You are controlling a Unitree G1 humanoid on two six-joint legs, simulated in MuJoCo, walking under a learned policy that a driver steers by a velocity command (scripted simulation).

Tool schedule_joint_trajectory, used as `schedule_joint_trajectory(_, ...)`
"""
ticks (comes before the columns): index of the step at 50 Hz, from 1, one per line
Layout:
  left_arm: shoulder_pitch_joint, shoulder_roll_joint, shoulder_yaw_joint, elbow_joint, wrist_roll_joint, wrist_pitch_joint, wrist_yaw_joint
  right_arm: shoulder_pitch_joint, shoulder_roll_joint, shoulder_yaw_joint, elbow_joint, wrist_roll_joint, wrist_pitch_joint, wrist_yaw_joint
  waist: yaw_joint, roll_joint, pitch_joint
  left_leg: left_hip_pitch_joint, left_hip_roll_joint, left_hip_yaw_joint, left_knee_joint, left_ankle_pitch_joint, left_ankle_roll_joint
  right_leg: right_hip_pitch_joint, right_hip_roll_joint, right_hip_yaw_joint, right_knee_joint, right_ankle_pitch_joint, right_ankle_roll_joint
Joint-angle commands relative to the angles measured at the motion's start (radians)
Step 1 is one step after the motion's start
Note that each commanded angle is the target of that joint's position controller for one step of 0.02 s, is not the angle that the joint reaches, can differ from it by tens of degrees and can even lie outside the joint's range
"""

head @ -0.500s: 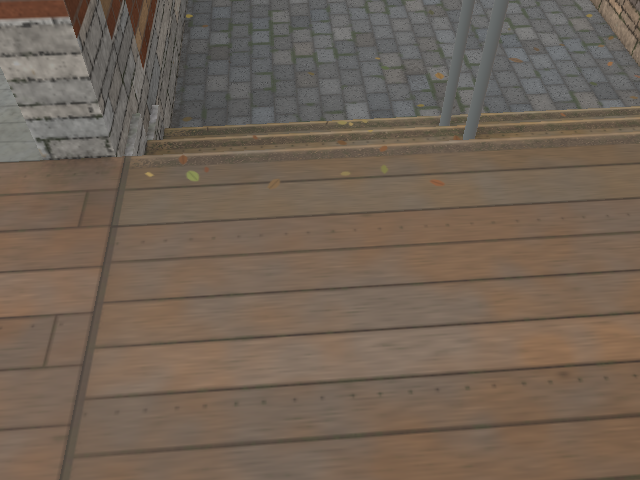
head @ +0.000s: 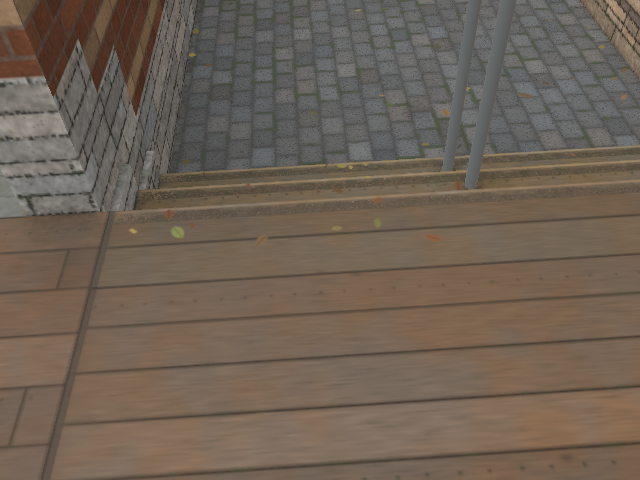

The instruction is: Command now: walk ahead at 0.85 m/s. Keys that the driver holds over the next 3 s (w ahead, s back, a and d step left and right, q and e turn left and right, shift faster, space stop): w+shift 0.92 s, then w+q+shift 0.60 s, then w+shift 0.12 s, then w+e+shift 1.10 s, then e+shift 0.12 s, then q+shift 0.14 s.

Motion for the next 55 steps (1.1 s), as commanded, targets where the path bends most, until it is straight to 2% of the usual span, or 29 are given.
schedule_joint_trajectory(1,0.045,0.095,0.008,-0.023,-0.009,-0.032,0.010,-0.038,-0.019,0.005,-0.083,-0.006,0.021,0.024,-0.030,-0.115,0.143,-0.313,0.073,-0.013,0.009,0.105,-0.038,0.095,-0.249,0.376,-0.401,-0.223,-0.109)
schedule_joint_trajectory(6,0.148,0.091,-0.001,-0.015,-0.026,-0.046,0.007,-0.295,-0.027,0.013,-0.181,0.004,0.040,0.027,0.016,-0.073,0.211,-0.340,0.049,0.063,-0.293,0.223,-0.068,0.137,-0.203,0.205,-0.467,0.084,-0.142)
schedule_joint_trajectory(11,0.178,0.117,-0.005,-0.003,-0.032,-0.055,0.017,-0.412,-0.019,0.027,-0.237,0.020,0.035,0.022,0.018,-0.091,0.223,-0.158,-0.009,0.148,-0.591,0.263,-0.001,0.275,-0.229,0.080,-0.515,0.518,-0.132)
schedule_joint_trajectory(14,0.177,0.190,0.009,0.003,-0.012,-0.040,0.027,-0.278,-0.071,0.008,-0.213,0.019,0.029,-0.007,-0.065,-0.173,0.077,0.073,-0.129,0.192,-0.616,0.117,0.054,0.405,-0.256,0.028,-0.212,1.230,-0.103)
schedule_joint_trajectory(15,0.166,0.222,0.020,0.005,0.001,-0.024,0.036,-0.103,-0.108,-0.008,-0.166,0.021,0.026,-0.019,-0.146,-0.203,-0.015,0.242,-0.157,0.175,-0.616,0.045,0.072,0.393,-0.267,0.022,0.000,1.315,-0.093)
schedule_joint_trajectory(16,0.126,0.233,0.026,-0.006,0.003,-0.010,0.041,0.125,-0.147,-0.029,-0.094,0.018,0.024,-0.033,-0.253,-0.180,-0.116,0.495,-0.148,0.156,-0.680,0.044,0.086,0.289,-0.235,0.002,0.289,1.213,-0.080)
schedule_joint_trajectory(17,0.128,0.159,0.012,-0.033,0.002,-0.011,0.032,0.294,-0.234,-0.054,-0.058,-0.005,0.022,-0.048,-0.281,-0.086,-0.233,0.775,0.059,-0.083,-0.648,-0.271,0.103,0.024,-0.163,0.020,0.654,0.779,-0.088)
schedule_joint_trajectory(18,0.223,0.010,-0.015,-0.073,-0.058,-0.033,0.000,0.257,-0.285,-0.069,-0.048,-0.015,0.020,-0.036,-0.125,0.262,-0.337,0.971,0.301,-0.731,-0.904,-0.642,0.183,-0.368,0.045,0.129,1.001,-0.094,-0.052)
schedule_joint_trajectory(19,0.132,0.110,0.001,-0.097,-0.055,-0.044,0.004,0.160,-0.236,-0.065,-0.057,-0.002,0.020,-0.019,-0.124,0.136,-0.240,0.895,0.274,-0.809,-1.024,-0.627,0.174,-0.499,-0.004,0.216,1.059,-0.044,-0.092)
schedule_joint_trajectory(20,0.013,0.132,0.007,-0.125,-0.051,-0.046,0.008,0.090,-0.163,-0.048,-0.054,0.000,0.008,-0.019,-0.108,0.018,-0.086,0.743,0.254,-0.610,-0.999,-0.448,0.162,-0.537,-0.060,0.187,1.041,0.045,-0.094)
schedule_joint_trajectory(21,-0.013,0.112,0.000,-0.135,-0.041,-0.046,0.005,0.072,-0.104,-0.034,-0.038,-0.001,-0.002,-0.017,-0.074,-0.082,-0.010,0.584,0.223,-0.485,-1.015,-0.300,0.144,-0.493,-0.100,0.184,0.969,0.081,-0.095)
schedule_joint_trajectory(23,-0.004,0.058,-0.014,-0.148,-0.004,-0.015,-0.014,0.055,-0.051,-0.010,-0.008,0.005,-0.017,-0.028,0.010,-0.058,0.047,0.374,0.148,-0.324,-1.058,-0.237,0.099,-0.397,-0.147,0.193,0.876,0.088,-0.074)
schedule_joint_trajectory(24,-0.010,0.044,-0.019,-0.155,0.003,0.001,-0.024,0.068,-0.045,-0.006,0.003,0.014,-0.026,-0.030,0.025,-0.031,0.075,0.324,0.131,-0.288,-1.087,-0.231,0.098,-0.396,-0.162,0.187,0.844,0.084,-0.059)
schedule_joint_trajectory(27,-0.162,0.063,-0.026,-0.220,0.008,0.024,-0.038,0.127,-0.073,-0.004,0.019,0.031,-0.044,-0.029,0.016,-0.026,0.177,0.286,0.088,-0.173,-1.170,-0.111,0.097,-0.535,-0.196,0.124,0.727,0.176,-0.021)
schedule_joint_trajectory(30,-0.342,0.074,-0.040,-0.289,0.001,0.014,-0.045,0.189,-0.067,0.003,0.022,0.043,-0.054,-0.021,-0.028,-0.041,0.228,0.269,0.013,-0.036,-1.206,0.172,0.075,-0.495,-0.171,0.037,0.423,0.367,-0.008)
schedule_joint_trajectory(33,-0.446,0.061,-0.056,-0.324,-0.018,0.006,-0.055,0.261,-0.108,0.003,0.040,0.056,-0.066,-0.032,-0.060,-0.027,0.226,0.348,0.041,0.009,-1.272,0.481,0.048,-0.343,-0.110,-0.031,0.178,0.521,-0.036)
schedule_joint_trajectory(35,-0.449,0.089,-0.051,-0.329,-0.023,0.005,-0.044,0.271,-0.134,0.005,0.047,0.050,-0.061,-0.037,-0.051,0.002,0.197,0.531,0.059,0.047,-1.223,0.764,0.031,-0.327,-0.064,-0.048,0.096,0.516,-0.063)
schedule_joint_trajectory(37,-0.397,0.131,-0.036,-0.321,-0.013,0.007,-0.028,0.289,-0.175,0.002,0.054,0.034,-0.045,-0.051,-0.019,0.053,0.108,0.694,0.091,0.062,-1.060,1.166,0.011,-0.261,0.018,-0.077,0.088,0.375,-0.087)
schedule_joint_trajectory(39,-0.114,0.193,-0.007,-0.250,-0.016,0.009,-0.004,0.255,-0.218,-0.009,0.059,0.003,-0.013,-0.073,0.129,0.103,-0.049,0.715,0.125,0.060,-0.694,1.282,0.012,0.000,0.058,-0.030,0.089,0.226,-0.120)
schedule_joint_trajectory(40,0.095,0.226,0.014,-0.186,-0.011,0.013,0.012,0.202,-0.226,-0.015,0.046,0.000,0.000,-0.079,0.232,0.087,-0.127,0.611,0.099,0.081,-0.410,1.135,0.013,0.210,0.021,-0.004,0.047,0.198,-0.139)
schedule_joint_trajectory(41,0.242,0.310,0.040,-0.161,0.006,0.019,0.031,0.191,-0.140,0.000,0.013,-0.002,-0.003,-0.072,0.248,-0.045,-0.232,0.365,0.010,0.069,-0.020,0.591,0.028,0.449,-0.197,0.229,0.117,-0.050,-0.158)
schedule_joint_trajectory(42,0.166,0.347,0.054,-0.166,0.018,0.020,0.017,0.344,-0.014,0.024,-0.029,0.071,-0.024,-0.043,0.066,-0.379,-0.349,-0.043,-0.181,-0.049,0.320,-0.222,-0.016,0.679,-0.429,0.873,-0.099,-0.228,-0.298)
schedule_joint_trajectory(43,0.066,0.272,0.053,-0.180,0.001,0.021,0.000,0.241,-0.102,0.015,-0.044,0.061,-0.029,-0.057,0.082,-0.168,-0.244,-0.164,-0.099,-0.105,0.331,-0.143,0.018,0.600,-0.380,0.861,-0.185,-0.248,-0.275)
schedule_joint_trajectory(44,0.020,0.200,0.037,-0.171,-0.002,0.010,-0.002,0.125,-0.114,0.012,-0.069,0.056,-0.031,-0.059,0.074,-0.065,-0.087,-0.195,-0.057,-0.085,0.281,-0.071,0.021,0.439,-0.354,0.683,-0.197,-0.131,-0.251)
schedule_joint_trajectory(45,0.000,0.148,0.026,-0.154,0.005,0.001,-0.005,0.089,-0.092,0.018,-0.081,0.045,-0.029,-0.055,0.037,0.023,0.003,-0.168,-0.022,-0.084,0.210,-0.051,0.020,0.291,-0.314,0.565,-0.223,-0.024,-0.226)
schedule_joint_trajectory(47,-0.001,0.102,0.007,-0.127,0.006,-0.017,0.006,0.109,-0.039,0.032,-0.092,0.019,0.006,-0.029,-0.038,-0.021,0.055,-0.088,0.021,-0.102,0.120,-0.038,0.007,0.099,-0.247,0.406,-0.275,-0.041,-0.167)
schedule_joint_trajectory(49,0.017,0.107,0.005,-0.106,-0.015,-0.040,0.008,0.073,-0.023,0.038,-0.111,0.015,0.037,-0.012,-0.058,-0.058,0.129,-0.125,0.050,-0.099,0.057,-0.009,-0.012,0.012,-0.222,0.301,-0.341,-0.026,-0.128)
schedule_joint_trajectory(53,0.066,0.118,-0.004,-0.097,-0.033,-0.064,-0.004,-0.119,-0.032,0.049,-0.196,0.026,0.051,-0.003,-0.033,-0.076,0.207,-0.142,0.021,0.011,-0.234,0.268,-0.008,-0.056,-0.130,0.013,-0.369,0.424,-0.043)
schedule_joint_trajectory(55,0.110,0.133,-0.011,-0.092,-0.042,-0.070,0.002,-0.205,-0.024,0.057,-0.227,0.024,0.044,0.009,-0.004,-0.051,0.208,-0.097,-0.001,0.096,-0.383,0.382,0.007,-0.033,-0.138,-0.046,-0.392,0.574,-0.014)
Next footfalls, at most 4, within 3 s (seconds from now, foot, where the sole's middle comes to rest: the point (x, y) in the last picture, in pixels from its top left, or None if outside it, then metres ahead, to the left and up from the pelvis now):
0.32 left None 0.46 0.09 -0.77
0.80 right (371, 326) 0.92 -0.05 -0.77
1.24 left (314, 224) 1.27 0.10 -0.77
1.66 right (358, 197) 1.58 -0.04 -0.95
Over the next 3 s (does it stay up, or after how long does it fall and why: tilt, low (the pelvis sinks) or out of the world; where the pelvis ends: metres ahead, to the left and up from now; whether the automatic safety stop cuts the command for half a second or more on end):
stays up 2.56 0.31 -0.54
